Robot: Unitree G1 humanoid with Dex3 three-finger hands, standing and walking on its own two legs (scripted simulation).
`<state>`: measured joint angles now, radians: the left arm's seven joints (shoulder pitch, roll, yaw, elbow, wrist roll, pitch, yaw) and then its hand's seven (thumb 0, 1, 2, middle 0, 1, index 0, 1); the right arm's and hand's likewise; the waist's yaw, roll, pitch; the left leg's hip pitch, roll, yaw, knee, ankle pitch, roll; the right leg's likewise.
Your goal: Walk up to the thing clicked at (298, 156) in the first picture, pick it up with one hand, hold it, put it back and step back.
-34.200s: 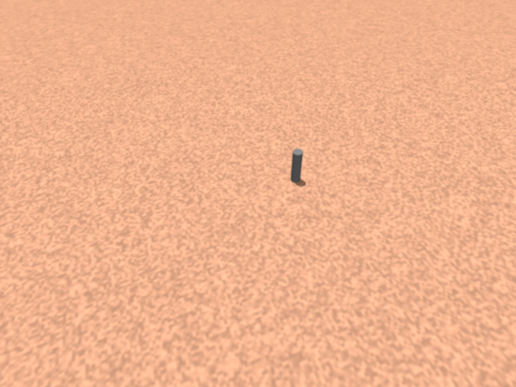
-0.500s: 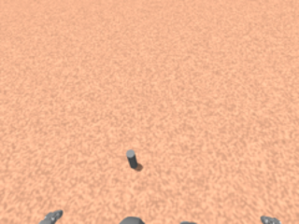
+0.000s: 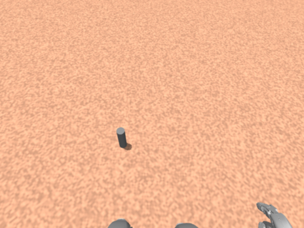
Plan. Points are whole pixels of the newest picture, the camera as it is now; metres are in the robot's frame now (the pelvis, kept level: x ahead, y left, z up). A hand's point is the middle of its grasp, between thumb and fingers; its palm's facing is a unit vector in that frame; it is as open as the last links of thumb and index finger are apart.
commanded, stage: step back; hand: left
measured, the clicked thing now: (121, 138) +0.69 +0.20 -0.66
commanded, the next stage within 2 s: stand in 1.96 s
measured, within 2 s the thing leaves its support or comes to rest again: neither
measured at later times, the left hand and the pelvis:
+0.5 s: hand out of the picture -0.03 +0.22 -0.15, palm faces +0.07 -0.93 -0.37, open 7.3 cm; pelvis -0.17 -0.05 -0.01, yaw +5 degrees
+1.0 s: hand out of the picture -0.29 +0.16 -0.13, palm faces +0.08 -0.89 -0.45, open 7.3 cm; pelvis -0.31 -0.12 +0.00, yaw +4 degrees
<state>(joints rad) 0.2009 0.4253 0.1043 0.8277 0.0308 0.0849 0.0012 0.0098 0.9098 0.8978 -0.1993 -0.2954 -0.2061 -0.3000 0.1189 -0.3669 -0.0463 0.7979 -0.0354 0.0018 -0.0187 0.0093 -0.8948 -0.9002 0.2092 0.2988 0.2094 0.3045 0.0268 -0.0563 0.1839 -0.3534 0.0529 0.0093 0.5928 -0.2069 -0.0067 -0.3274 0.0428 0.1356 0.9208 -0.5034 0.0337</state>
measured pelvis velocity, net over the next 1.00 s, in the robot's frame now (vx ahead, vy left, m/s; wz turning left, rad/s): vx -0.31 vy -0.12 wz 0.07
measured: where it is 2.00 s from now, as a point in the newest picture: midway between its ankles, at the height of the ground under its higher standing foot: outside the picture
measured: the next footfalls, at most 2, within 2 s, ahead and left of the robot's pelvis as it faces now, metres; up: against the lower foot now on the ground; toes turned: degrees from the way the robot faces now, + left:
right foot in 0.06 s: +0.00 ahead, -0.14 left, +0.00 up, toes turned +3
left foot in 0.42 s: -0.14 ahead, +0.07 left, +0.00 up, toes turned +4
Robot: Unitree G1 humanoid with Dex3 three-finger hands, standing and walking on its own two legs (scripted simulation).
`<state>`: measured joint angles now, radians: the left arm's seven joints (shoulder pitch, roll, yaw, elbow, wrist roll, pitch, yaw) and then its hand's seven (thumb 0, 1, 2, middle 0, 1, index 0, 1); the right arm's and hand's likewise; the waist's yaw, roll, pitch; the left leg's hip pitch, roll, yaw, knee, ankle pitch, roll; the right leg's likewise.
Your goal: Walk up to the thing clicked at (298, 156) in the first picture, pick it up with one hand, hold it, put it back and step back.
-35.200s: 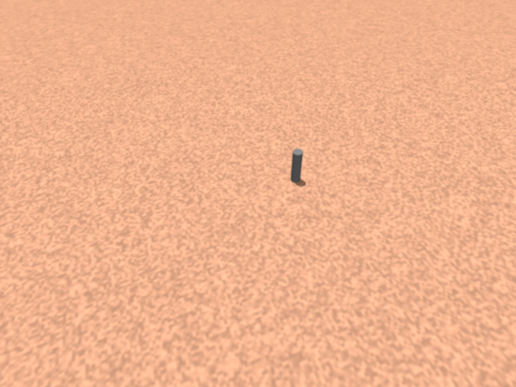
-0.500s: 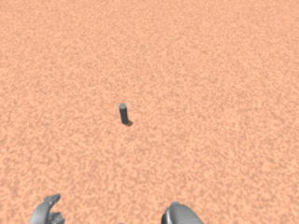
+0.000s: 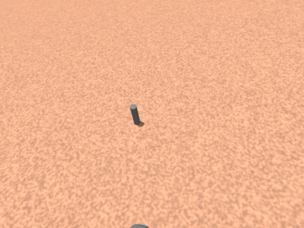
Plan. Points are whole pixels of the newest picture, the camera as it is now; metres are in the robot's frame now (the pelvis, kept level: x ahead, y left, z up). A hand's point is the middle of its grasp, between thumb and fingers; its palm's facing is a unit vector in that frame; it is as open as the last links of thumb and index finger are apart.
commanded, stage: step back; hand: left
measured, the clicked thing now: (135, 115) +1.02 +0.25 -0.66
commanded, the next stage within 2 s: stand in 0.96 s
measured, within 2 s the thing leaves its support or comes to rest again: neither
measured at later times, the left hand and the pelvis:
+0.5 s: hand out of the picture +0.04 +0.27 -0.14, palm faces +0.07 -0.91 -0.40, open 7.3 cm; pelvis +0.00 -0.01 +0.00, yaw +3 degrees
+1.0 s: hand out of the picture +0.11 +0.31 -0.15, palm faces +0.04 -0.93 -0.37, open 7.3 cm; pelvis +0.04 +0.04 +0.00, yaw +2 degrees
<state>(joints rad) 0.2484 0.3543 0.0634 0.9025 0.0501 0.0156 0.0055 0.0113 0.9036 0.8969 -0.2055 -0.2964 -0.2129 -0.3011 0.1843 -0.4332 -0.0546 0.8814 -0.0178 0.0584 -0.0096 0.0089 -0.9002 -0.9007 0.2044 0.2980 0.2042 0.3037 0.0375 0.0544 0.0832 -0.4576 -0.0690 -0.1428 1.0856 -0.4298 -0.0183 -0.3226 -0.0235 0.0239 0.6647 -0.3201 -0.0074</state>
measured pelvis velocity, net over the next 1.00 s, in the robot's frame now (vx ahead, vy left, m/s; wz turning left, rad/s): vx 0.04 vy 0.04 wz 0.04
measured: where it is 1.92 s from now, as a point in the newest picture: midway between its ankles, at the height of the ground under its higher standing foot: outside the picture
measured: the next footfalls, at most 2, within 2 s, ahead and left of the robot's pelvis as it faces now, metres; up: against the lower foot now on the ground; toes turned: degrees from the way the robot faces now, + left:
left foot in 0.12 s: +0.00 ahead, +0.15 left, +0.00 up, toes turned +2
left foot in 0.74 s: +0.11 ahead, +0.17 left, +0.00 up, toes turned +5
